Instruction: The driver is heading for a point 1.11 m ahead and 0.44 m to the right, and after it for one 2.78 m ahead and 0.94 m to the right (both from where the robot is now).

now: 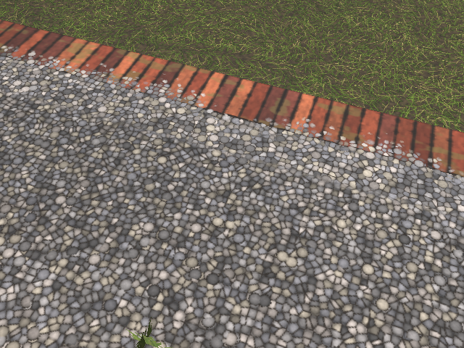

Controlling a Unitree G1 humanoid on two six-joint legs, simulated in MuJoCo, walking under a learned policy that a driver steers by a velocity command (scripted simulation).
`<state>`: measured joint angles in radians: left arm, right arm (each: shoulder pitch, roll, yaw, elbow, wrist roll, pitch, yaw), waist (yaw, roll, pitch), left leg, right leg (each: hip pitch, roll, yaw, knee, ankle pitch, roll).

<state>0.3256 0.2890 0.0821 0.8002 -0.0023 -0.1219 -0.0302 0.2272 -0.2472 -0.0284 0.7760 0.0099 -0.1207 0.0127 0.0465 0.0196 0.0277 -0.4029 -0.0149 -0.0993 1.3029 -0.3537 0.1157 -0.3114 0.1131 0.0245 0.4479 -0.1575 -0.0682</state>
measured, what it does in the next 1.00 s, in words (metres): walks ahead, turning right: left foot, then right foot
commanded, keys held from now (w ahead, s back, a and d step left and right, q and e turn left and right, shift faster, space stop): w+e+shift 0.92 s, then w+shift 0.08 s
